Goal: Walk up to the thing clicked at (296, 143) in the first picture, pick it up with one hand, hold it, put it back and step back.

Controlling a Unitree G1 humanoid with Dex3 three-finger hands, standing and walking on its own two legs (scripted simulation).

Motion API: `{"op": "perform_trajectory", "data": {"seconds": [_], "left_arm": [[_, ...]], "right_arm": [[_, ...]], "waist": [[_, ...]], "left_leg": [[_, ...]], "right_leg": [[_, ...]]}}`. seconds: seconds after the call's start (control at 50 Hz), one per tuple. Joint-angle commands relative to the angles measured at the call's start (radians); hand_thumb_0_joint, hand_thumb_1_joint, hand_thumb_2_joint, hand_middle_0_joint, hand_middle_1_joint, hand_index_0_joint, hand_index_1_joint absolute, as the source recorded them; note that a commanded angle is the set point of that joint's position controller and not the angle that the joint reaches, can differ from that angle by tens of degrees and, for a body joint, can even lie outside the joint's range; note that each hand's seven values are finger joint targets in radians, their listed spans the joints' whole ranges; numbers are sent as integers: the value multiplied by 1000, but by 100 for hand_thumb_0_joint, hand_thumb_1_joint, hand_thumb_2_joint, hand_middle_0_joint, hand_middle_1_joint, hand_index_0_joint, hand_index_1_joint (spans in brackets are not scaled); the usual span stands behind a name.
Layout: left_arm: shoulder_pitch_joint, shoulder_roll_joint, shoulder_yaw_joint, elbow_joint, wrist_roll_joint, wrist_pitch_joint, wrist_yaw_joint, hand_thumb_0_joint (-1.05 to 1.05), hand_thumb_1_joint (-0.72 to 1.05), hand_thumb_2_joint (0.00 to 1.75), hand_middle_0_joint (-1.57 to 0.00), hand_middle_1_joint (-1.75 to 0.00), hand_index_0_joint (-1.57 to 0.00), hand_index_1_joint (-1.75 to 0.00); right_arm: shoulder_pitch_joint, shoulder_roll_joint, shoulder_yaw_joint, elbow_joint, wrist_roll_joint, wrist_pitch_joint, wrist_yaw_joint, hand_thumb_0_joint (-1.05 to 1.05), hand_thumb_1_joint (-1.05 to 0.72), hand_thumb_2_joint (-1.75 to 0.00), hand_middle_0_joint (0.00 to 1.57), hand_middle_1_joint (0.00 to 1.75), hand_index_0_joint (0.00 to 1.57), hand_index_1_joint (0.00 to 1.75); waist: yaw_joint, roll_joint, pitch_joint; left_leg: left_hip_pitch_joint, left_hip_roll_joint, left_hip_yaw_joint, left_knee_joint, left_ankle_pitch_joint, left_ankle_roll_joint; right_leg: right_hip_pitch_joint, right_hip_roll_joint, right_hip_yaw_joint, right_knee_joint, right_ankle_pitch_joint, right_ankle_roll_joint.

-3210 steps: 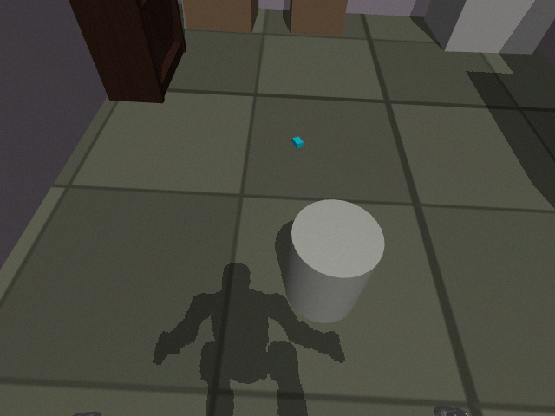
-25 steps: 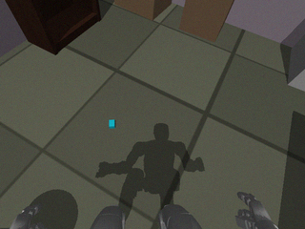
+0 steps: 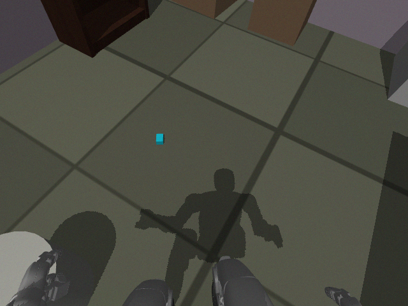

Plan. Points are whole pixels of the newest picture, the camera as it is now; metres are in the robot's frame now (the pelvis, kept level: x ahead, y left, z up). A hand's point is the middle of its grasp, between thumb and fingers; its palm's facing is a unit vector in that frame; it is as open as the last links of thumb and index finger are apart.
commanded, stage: step back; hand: left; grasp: from above
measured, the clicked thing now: (159, 139) +0.94 +0.17 -0.74
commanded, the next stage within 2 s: stand in 1.46 s
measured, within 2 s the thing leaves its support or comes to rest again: neither
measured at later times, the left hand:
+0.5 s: hand out of the picture -0.11 +0.24 -0.12, palm faces -0.03 -0.90 -0.44, open 7.4 cm
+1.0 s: hand out of the picture -0.15 +0.22 -0.13, palm faces +0.05 -0.92 -0.38, open 7.4 cm
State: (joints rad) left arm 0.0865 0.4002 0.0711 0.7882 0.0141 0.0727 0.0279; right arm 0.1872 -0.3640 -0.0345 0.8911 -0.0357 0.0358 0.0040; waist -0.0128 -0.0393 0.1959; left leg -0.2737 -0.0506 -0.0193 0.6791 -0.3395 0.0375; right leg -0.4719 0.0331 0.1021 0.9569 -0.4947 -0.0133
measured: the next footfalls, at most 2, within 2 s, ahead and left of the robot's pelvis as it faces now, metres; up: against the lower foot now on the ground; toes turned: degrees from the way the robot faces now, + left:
right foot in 0.28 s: -0.12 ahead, -0.15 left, +0.00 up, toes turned -1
left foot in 0.60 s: -0.15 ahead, +0.10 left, +0.00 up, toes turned -2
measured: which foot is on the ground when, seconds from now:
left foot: down 0.00-0.30, up 0.32-0.58, down 0.60-0.86, up 0.88-1.00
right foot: up 0.00-0.26, down 0.28-1.00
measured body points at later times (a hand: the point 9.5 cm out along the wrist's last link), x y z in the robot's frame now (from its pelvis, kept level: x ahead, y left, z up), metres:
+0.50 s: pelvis -0.18 -0.03 +0.01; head -0.15 -0.05 +0.46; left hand -0.11 +0.29 -0.10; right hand -0.10 -0.36 -0.12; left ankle -0.16 +0.11 -0.67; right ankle -0.17 -0.15 -0.72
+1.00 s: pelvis -0.19 -0.04 +0.01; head -0.19 -0.06 +0.46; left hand -0.15 +0.27 -0.10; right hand -0.12 -0.36 -0.12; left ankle -0.17 +0.09 -0.68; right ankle -0.17 -0.15 -0.72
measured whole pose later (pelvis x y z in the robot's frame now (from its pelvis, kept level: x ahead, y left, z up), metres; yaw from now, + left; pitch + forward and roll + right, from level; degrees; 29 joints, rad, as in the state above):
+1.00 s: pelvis -0.19 -0.04 +0.01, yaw +1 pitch -4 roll +0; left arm 0.25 0.35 0.07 0.98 0.03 -0.04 -0.02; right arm 0.23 -0.40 -0.05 0.99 -0.03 0.00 0.01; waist 0.03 0.04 0.06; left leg -0.38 -0.03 -0.10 0.91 -0.44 0.01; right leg -0.23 0.00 -0.06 0.57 -0.28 -0.04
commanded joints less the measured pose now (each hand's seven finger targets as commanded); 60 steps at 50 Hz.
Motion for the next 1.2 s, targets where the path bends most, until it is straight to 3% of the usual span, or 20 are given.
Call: {"op": "perform_trajectory", "data": {"seconds": [0.0, 0.14, 0.24, 0.26, 0.28, 0.3, 0.36, 0.46, 0.54, 0.58, 0.6, 0.62, 0.66, 0.8, 0.82, 0.86, 0.98, 1.12, 1.14, 1.18], "left_arm": [[75, 187, 63, -36, -12, -18, 13, 0, 90, 90, -20, -30, -20, -30], [83, 162, 51, -31, 4, -33, -11, 0, 90, 90, -20, -30, -20, -30], [280, 171, 59, 78, 13, -49, -18, 0, 90, 90, -20, -30, -20, -30], [270, 226, 78, 71, 33, -54, -17, 0, 90, 90, -20, -30, -20, -30], [187, 346, 108, 32, 39, -49, -19, 0, 90, 90, -20, -30, -20, -30], [95, 389, 112, -10, 36, -55, -9, 0, 90, 90, -20, -30, -20, -30], [-39, 242, 72, -19, 34, -75, 0, 0, 90, 90, -20, -30, -20, -30], [116, 257, 83, 22, 45, -92, -11, 0, 90, 90, -20, -30, -20, -30], [83, 269, 69, 31, 30, -77, -23, 0, 90, 90, -20, -30, -20, -30], [135, 175, 37, 36, 27, -71, -27, 0, 90, 90, -20, -30, -20, -30], [52, 146, 31, 29, 5, -76, -30, 0, 90, 90, -20, -30, -20, -30], [-1, 232, 62, 35, 19, -79, -25, 0, 90, 90, -20, -30, -20, -30], [74, 191, 48, 65, 0, -85, -39, 0, 90, 90, -20, -30, -20, -30], [195, 173, 61, 159, 16, -112, -38, 0, 90, 90, -20, -30, -20, -30], [223, 191, 69, 158, 24, -117, -30, 0, 90, 90, -20, -30, -20, -30], [222, 325, 94, 141, 36, -128, -24, 0, 90, 90, -20, -30, -20, -30], [101, 242, 65, 104, 20, -150, -21, 0, 90, 90, -20, -30, -20, -30], [71, 165, 12, 104, -1, -112, -22, 0, 90, 90, -20, -30, -20, -30], [93, 136, 2, 112, -16, -104, -24, 0, 90, 90, -20, -30, -20, -30], [90, 170, 12, 152, -16, -96, -18, 0, 90, 90, -20, -30, -20, -30]], "right_arm": [[-104, -267, -72, -114, -6, -36, -37, 0, -90, -90, 20, 30, 20, 30], [-20, -272, -83, -121, -5, -19, -33, 0, -90, -90, 20, 30, 20, 30], [-89, -281, -78, -136, 10, 14, -21, 0, -90, -90, 20, 30, 20, 30], [-72, -229, -65, -146, 14, 11, -17, 0, -90, -90, 20, 30, 20, 30], [-116, -179, -58, -168, 16, 5, -30, 0, -90, -90, 20, 30, 20, 30], [-133, -225, -80, -169, 18, 12, -40, 0, -90, -90, 20, 30, 20, 30], [-23, -219, -71, -90, 28, 2, -31, 0, -90, -90, 20, 30, 20, 30], [-59, -214, -66, -84, 6, -23, -11, 0, -90, -90, 20, 30, 20, 30], [24, -199, -74, -5, 6, -49, 1, 0, -90, -90, 20, 30, 20, 30], [99, -239, -97, 29, -7, -66, -6, 0, -90, -90, 20, 30, 20, 30], [81, -328, -103, 21, -10, -70, -8, 0, -90, -90, 20, 30, 20, 30], [46, -374, -113, 8, -3, -73, -3, 0, -90, -90, 20, 30, 20, 30], [-33, -265, -74, -7, -7, -92, -9, 0, -90, -90, 20, 30, 20, 30], [-46, -236, -71, -9, 2, -53, 3, 0, -90, -90, 20, 30, 20, 30], [-13, -197, -58, -7, 3, -48, 0, 0, -90, -90, 20, 30, 20, 30], [-61, -190, -61, -31, 1, -48, -13, 0, -90, -90, 20, 30, 20, 30], [62, -196, -64, 40, 9, -60, 4, 0, -90, -90, 20, 30, 20, 30], [46, -189, -65, 64, 3, -74, -13, 0, -90, -90, 20, 30, 20, 30], [-10, -237, -66, 47, 4, -80, -17, 0, -90, -90, 20, 30, 20, 30], [-83, -275, -64, 45, 14, -74, -13, 0, -90, -90, 20, 30, 20, 30]], "waist": [[54, 123, -178], [-14, 222, -232], [58, 216, -310], [51, 54, -264], [87, -224, -195], [86, -218, -108], [-24, -34, -106], [87, -125, -144], [35, -128, -142], [7, 60, -182], [-21, 241, -155], [-31, 185, -41], [33, 97, -57], [71, 142, -117], [81, 71, -135], [101, -111, -68], [32, -48, -122], [-3, 5, -221], [29, 126, -222], [44, 119, -223]], "left_leg": [[-28, 312, -249, -275, 498, 185], [165, 310, -216, -237, 436, 212], [-22, 237, -147, -162, 145, 89], [-210, 139, -100, -41, -30, 26], [-305, -49, -54, 207, -225, -40], [-239, 13, -172, 426, -254, -62], [-210, -50, -148, 506, -80, -49], [-249, 24, -53, 196, -147, -66], [80, 13, 48, -241, -93, -28], [308, 114, -183, -354, -165, 23], [165, 341, -565, -477, -530, 140], [-38, 411, -624, -528, -606, 226], [27, 295, -413, -456, -325, 158], [-197, 191, -159, -248, -284, 70], [-262, 149, -117, -135, -275, 45], [-352, 13, -100, 271, -263, -19], [-153, 69, -94, 176, -77, -42], [169, 116, -64, -249, 210, -3], [109, 260, -275, -312, 197, 49], [-28, 318, -297, -309, 153, 133]], "right_leg": [[-2, 67, 102, 371, -25, -7], [57, 4, -32, -49, -36, 44], [355, -12, -107, -537, 161, -29], [396, -128, 113, -566, 53, -72], [201, -388, 404, -687, -14, -215], [-44, -521, 531, -752, -34, -315], [52, -261, 112, -572, 241, -171], [303, -264, 161, -588, -112, -164], [146, -256, 110, -572, -147, -142], [-45, -163, 6, -347, -81, -73], [-131, -36, -136, -167, -69, -4], [-80, -82, -41, -49, -75, -7], [-47, -89, -10, -63, 55, -10], [396, 2, -157, -464, 170, -14], [486, -25, -88, -526, 119, -25], [271, -434, 531, -802, -387, -208], [206, -288, 143, -673, 105, -161], [134, -192, -38, -379, 474, -61], [121, -104, -76, -326, 327, -7], [275, -61, -103, -347, 76, -11]]}}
